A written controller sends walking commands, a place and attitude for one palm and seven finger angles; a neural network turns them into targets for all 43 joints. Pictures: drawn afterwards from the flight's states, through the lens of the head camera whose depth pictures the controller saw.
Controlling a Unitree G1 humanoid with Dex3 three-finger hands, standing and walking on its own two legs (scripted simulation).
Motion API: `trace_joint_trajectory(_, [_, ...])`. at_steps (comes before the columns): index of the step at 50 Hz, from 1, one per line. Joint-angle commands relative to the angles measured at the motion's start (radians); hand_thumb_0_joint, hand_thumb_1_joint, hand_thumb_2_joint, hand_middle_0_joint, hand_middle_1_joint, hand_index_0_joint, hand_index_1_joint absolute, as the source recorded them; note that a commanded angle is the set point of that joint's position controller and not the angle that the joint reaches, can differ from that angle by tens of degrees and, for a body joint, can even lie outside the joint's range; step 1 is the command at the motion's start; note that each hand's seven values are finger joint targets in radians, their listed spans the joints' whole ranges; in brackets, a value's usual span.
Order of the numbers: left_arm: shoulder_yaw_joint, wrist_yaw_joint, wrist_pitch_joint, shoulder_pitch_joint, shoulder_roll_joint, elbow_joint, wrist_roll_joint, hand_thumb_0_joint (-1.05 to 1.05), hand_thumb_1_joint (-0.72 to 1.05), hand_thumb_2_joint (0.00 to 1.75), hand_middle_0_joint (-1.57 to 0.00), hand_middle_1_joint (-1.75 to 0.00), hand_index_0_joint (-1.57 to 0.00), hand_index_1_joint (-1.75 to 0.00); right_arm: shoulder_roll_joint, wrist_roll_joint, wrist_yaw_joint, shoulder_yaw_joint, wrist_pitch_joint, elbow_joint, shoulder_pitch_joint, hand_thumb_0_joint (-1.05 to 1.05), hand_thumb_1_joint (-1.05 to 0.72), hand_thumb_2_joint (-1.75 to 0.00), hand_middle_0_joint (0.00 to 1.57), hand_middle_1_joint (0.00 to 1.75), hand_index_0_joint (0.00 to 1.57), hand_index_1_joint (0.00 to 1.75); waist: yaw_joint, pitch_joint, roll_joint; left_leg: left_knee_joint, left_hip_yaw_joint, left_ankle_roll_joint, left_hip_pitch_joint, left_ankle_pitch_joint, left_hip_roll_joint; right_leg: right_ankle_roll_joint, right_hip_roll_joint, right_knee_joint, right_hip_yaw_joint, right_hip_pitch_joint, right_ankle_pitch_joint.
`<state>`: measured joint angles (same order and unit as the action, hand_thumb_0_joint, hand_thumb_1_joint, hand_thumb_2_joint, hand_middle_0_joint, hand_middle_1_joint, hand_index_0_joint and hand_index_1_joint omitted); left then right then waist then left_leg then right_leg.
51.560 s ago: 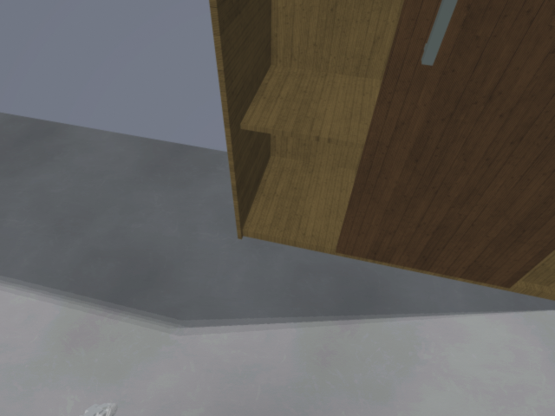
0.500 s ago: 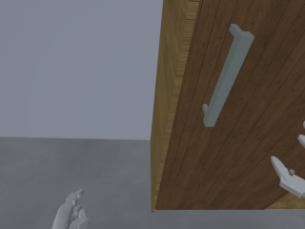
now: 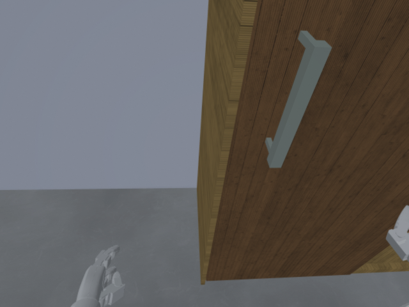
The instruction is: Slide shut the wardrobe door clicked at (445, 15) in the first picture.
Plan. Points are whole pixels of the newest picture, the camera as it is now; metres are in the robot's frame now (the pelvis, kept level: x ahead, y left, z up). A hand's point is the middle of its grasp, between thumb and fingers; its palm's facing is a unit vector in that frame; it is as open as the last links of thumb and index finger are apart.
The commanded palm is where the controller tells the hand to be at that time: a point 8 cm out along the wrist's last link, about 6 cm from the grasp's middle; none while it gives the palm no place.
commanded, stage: step back with the hand held close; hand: right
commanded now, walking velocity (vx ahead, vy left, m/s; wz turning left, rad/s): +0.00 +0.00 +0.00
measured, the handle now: (288, 107) +0.37 -0.13 +0.25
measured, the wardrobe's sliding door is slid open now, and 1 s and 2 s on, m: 0.00 0.00 0.00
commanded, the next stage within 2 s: stop stepping back and stand still in 1.24 s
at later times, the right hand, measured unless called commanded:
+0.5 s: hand (396, 241) +0.18 -0.27 +0.15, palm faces +0.38 +0.80 -0.46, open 7.4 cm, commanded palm +0.12 -0.31 +0.17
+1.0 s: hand out of the picture +0.07 -0.28 +0.17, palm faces +0.54 +0.74 -0.40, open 7.4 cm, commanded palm +0.01 -0.32 +0.17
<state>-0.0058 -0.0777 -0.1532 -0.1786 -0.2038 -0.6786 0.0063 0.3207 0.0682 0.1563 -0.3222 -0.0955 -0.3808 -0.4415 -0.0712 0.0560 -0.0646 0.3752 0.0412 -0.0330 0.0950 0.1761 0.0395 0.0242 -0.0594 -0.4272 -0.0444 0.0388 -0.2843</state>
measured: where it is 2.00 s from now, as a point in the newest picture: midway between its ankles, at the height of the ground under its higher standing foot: outside the picture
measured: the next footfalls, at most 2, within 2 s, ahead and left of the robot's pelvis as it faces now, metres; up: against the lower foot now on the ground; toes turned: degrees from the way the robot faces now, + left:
left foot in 1.28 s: -0.12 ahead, +0.10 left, +0.00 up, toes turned -5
right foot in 1.52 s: -0.23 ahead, -0.14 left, +0.00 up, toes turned +2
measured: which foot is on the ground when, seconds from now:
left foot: down 0.00-1.00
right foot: down 0.00-1.00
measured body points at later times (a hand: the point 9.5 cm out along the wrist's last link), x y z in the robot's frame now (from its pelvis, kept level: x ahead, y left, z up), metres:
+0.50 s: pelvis -0.04 -0.02 -0.01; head -0.04 -0.01 +0.44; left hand +0.12 +0.24 -0.09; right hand +0.15 -0.31 +0.18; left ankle +0.02 +0.14 -0.74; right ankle -0.03 -0.13 -0.74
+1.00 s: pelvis -0.12 -0.02 -0.03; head -0.14 -0.01 +0.42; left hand +0.02 +0.22 -0.12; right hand +0.04 -0.32 +0.19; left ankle -0.02 +0.13 -0.74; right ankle -0.03 -0.13 -0.74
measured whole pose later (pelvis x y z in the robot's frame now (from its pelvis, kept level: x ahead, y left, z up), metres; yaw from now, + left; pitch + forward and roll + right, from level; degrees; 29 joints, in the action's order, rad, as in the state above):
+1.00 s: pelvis -0.12 -0.02 -0.03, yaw -1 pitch -2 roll +1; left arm 0.00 -0.09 -0.15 -0.27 -0.22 -0.63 0.00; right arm 0.36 0.01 0.20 -0.44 -0.28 -0.42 -0.46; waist 0.01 0.00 -0.03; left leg 0.68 -0.05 -0.05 0.44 0.20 0.01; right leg -0.02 -0.02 -0.76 -0.04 0.47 -0.34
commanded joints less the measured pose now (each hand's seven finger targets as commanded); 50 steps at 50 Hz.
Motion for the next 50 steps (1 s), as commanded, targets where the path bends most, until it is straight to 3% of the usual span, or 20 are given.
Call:
trace_joint_trajectory(1, [-0.045,-0.015,-0.047,0.124,-0.123,0.159,0.0,0.0,0.9,0.9,-0.2,-0.3,-0.2,-0.3,0.185,-0.003,0.011,-0.113,-0.065,-0.206,0.09,0.0,-0.9,-0.9,0.2,0.3,0.2,0.3,0.004,-0.085,0.003,-0.039,0.01,0.039,-0.089,-0.11,-0.046,-0.013,0.028,0.081,-0.026,0.096,0.228])
trace_joint_trajectory(6, [-0.045,-0.018,-0.052,0.13,-0.124,0.155,0.0,0.0,0.9,0.9,-0.2,-0.3,-0.2,-0.3,0.2,-0.005,0.014,-0.118,-0.072,-0.212,0.137,0.0,-0.9,-0.9,0.2,0.3,0.2,0.3,0.004,-0.086,0.015,-0.042,0.009,0.036,-0.085,-0.1,-0.045,-0.017,0.03,0.08,-0.027,0.095,0.212])
trace_joint_trajectory(7, [-0.018,-0.009,-0.027,0.104,-0.13,0.205,-0.016,0.0,0.9,0.9,-0.2,-0.3,-0.2,-0.3,0.359,-0.005,0.02,-0.273,-0.122,-0.271,0.318,0.0,-0.9,-0.9,0.2,0.3,0.2,0.3,0.043,0.015,-0.056,-0.078,-0.068,0.031,0.018,-0.118,-0.016,-0.021,0.02,0.064,-0.052,0.171,0.062])
trace_joint_trajectory(8, [-0.026,-0.011,-0.01,0.098,-0.123,0.176,-0.006,0.0,0.9,0.9,-0.2,-0.3,-0.2,-0.3,0.232,-0.005,0.005,-0.183,-0.121,-0.155,0.121,0.0,-0.9,-0.9,0.2,0.3,0.2,0.3,0.05,-0.003,0.066,-0.084,-0.077,0.034,0.088,-0.152,0.019,-0.03,0.015,0.017,-0.047,0.19,0.041])
trace_joint_trajectory(10, [-0.033,0.0,0.011,0.089,-0.127,0.195,-0.008,0.0,0.9,0.9,-0.2,-0.3,-0.2,-0.3,0.185,-0.017,-0.005,-0.14,-0.124,-0.139,0.032,0.0,-0.9,-0.9,0.2,0.3,0.2,0.3,0.055,-0.122,0.128,-0.063,-0.122,0.044,0.097,-0.21,0.061,-0.033,0.021,-0.052,-0.058,0.151,0.075])
trace_joint_trajectory(16, [-0.045,-0.016,0.045,0.092,-0.138,0.241,-0.013,0.0,0.9,0.9,-0.2,-0.3,-0.2,-0.3,0.237,-0.022,0.019,-0.188,-0.127,-0.203,-0.04,0.0,-0.9,-0.9,0.2,0.3,0.2,0.3,0.052,-0.248,0.079,0.078,-0.083,0.032,0.087,-0.377,0.064,-0.034,-0.011,-0.072,-0.047,0.155,0.271])
trace_joint_trajectory(21, [-0.045,-0.025,0.057,0.095,-0.144,0.272,-0.016,0.0,0.9,0.9,-0.2,-0.3,-0.2,-0.3,0.258,-0.02,0.034,-0.226,-0.135,-0.276,-0.07,0.0,-0.9,-0.9,0.2,0.3,0.2,0.3,0.044,-0.242,-0.023,0.196,-0.037,0.006,0.083,-0.273,0.01,-0.048,-0.064,-0.027,0.003,0.243,0.355])
trace_joint_trajectory(24, [-0.043,-0.027,0.046,0.082,-0.148,0.273,-0.012,0.0,0.9,0.9,-0.2,-0.3,-0.2,-0.3,0.24,-0.023,0.037,-0.225,-0.144,-0.27,-0.074,0.0,-0.9,-0.9,0.2,0.3,0.2,0.3,0.046,-0.198,-0.079,0.272,-0.025,-0.006,0.082,-0.125,-0.018,-0.068,-0.109,0.023,0.041,0.346,0.301])
trace_joint_trajectory(27, [-0.041,-0.027,0.026,0.071,-0.158,0.265,-0.008,0.0,0.9,0.9,-0.2,-0.3,-0.2,-0.3,0.221,-0.033,0.038,-0.21,-0.159,-0.253,-0.018,0.0,-0.9,-0.9,0.2,0.3,0.2,0.3,0.047,-0.138,-0.123,0.336,-0.037,-0.005,0.052,-0.031,-0.028,-0.093,-0.137,0.056,0.058,0.506,0.085])
trace_joint_trajectory(29, [-0.038,-0.027,0.016,0.052,-0.161,0.256,-0.009,0.0,0.9,0.9,-0.2,-0.3,-0.2,-0.3,0.203,-0.042,0.039,-0.189,-0.164,-0.209,0.022,0.0,-0.9,-0.9,0.2,0.3,0.2,0.3,0.058,-0.085,-0.055,0.3,-0.079,0.01,0.047,-0.084,-0.005,-0.09,-0.107,0.018,0.042,0.604,-0.137])
trace_joint_trajectory(31, [-0.037,-0.027,0.009,0.034,-0.149,0.248,-0.012,0.0,0.9,0.9,-0.2,-0.3,-0.2,-0.3,0.215,-0.046,0.039,-0.184,-0.172,-0.196,0.054,0.0,-0.9,-0.9,0.2,0.3,0.2,0.3,0.07,-0.07,0.112,0.142,-0.18,0.042,0.168,-0.017,0.055,-0.064,-0.013,-0.093,0.004,0.555,-0.303])
trace_joint_trajectory(33, [-0.034,-0.025,0.009,0.034,-0.136,0.226,-0.005,0.0,0.9,0.9,-0.2,-0.3,-0.2,-0.3,0.235,-0.045,0.043,-0.187,-0.175,-0.206,0.066,0.0,-0.9,-0.9,0.2,0.3,0.2,0.3,0.073,-0.084,0.203,0.008,-0.262,0.082,0.312,0.157,0.123,-0.049,0.031,-0.192,0.0,0.433,-0.274])
trace_joint_trajectory(35, [-0.026,-0.022,0.007,0.042,-0.133,0.217,-0.001,0.0,0.9,0.9,-0.2,-0.3,-0.2,-0.3,0.238,-0.048,0.05,-0.187,-0.182,-0.231,0.08,0.0,-0.9,-0.9,0.2,0.3,0.2,0.3,0.077,-0.098,0.159,0.006,-0.24,0.084,0.355,0.225,0.123,-0.055,0.021,-0.17,0.024,0.386,-0.246])
trace_joint_trajectory(37, [-0.029,-0.03,0.0,0.047,-0.148,0.228,-0.004,0.0,0.9,0.9,-0.2,-0.3,-0.2,-0.3,0.265,-0.052,0.061,-0.218,-0.198,-0.273,0.087,0.0,-0.9,-0.9,0.2,0.3,0.2,0.3,0.075,-0.128,0.048,0.096,-0.163,0.056,0.29,0.223,0.066,-0.072,-0.016,-0.064,0.075,0.435,-0.3])
trace_joint_trajectory(40, [-0.034,-0.036,-0.022,0.038,-0.158,0.247,-0.011,0.0,0.9,0.9,-0.2,-0.3,-0.2,-0.3,0.23,-0.071,0.069,-0.237,-0.224,-0.271,0.04,0.0,-0.9,-0.9,0.2,0.3,0.2,0.3,0.068,-0.174,-0.12,0.371,-0.048,0.004,0.027,0.062,-0.042,-0.132,-0.133,0.113,0.192,0.668,-0.464])
trace_joint_trajectory(42, [-0.043,-0.034,-0.034,0.038,-0.158,0.26,-0.014,0.0,0.9,0.9,-0.2,-0.3,-0.2,-0.3,0.241,-0.073,0.067,-0.252,-0.233,-0.254,0.011,0.0,-0.9,-0.9,0.2,0.3,0.2,0.3,0.06,-0.188,-0.141,0.426,-0.039,-0.004,-0.051,0.012,-0.067,-0.133,-0.158,0.125,0.203,0.732,-0.45])
trace_joint_trajectory(45, [-0.037,-0.027,-0.049,0.034,-0.158,0.252,-0.007,0.0,0.9,0.9,-0.2,-0.3,-0.2,-0.3,0.213,-0.085,0.053,-0.221,-0.241,-0.21,0.031,0.0,-0.9,-0.9,0.2,0.3,0.2,0.3,0.069,-0.043,-0.076,0.313,-0.136,0.028,-0.002,0.03,-0.051,-0.116,-0.089,0.025,0.138,0.828,-0.51])
trace_joint_trajectory(47, [-0.04,-0.023,-0.059,0.02,-0.143,0.219,0.001,0.0,0.9,0.9,-0.2,-0.3,-0.2,-0.3,0.244,-0.059,0.049,-0.221,-0.243,-0.237,0.071,0.0,-0.9,-0.9,0.2,0.3,0.2,0.3,0.08,-0.078,0.147,0.127,-0.256,0.079,0.224,0.011,0.051,-0.055,0.011,-0.146,0.063,0.575,-0.298])
trace_joint_trajectory(48, [-0.039,-0.018,-0.056,0.022,-0.133,0.204,0.002,0.0,0.9,0.9,-0.2,-0.3,-0.2,-0.3,0.233,-0.05,0.049,-0.207,-0.237,-0.217,0.055,0.0,-0.9,-0.9,0.2,0.3,0.2,0.3,0.079,-0.087,0.196,0.042,-0.311,0.097,0.315,0.131,0.098,-0.043,0.028,-0.209,0.048,0.492,-0.282])
trace_joint_trajectory(50, [-0.033,-0.009,-0.043,0.04,-0.128,0.191,0.007,0.0,0.9,0.9,-0.2,-0.3,-0.2,-0.3,0.235,-0.048,0.053,-0.191,-0.224,-0.237,0.073,0.0,-0.9,-0.9,0.2,0.3,0.2,0.3,0.079,-0.075,0.188,-0.028,-0.341,0.12,0.446,0.265,0.138,-0.041,0.035,-0.258,0.054,0.391,-0.251])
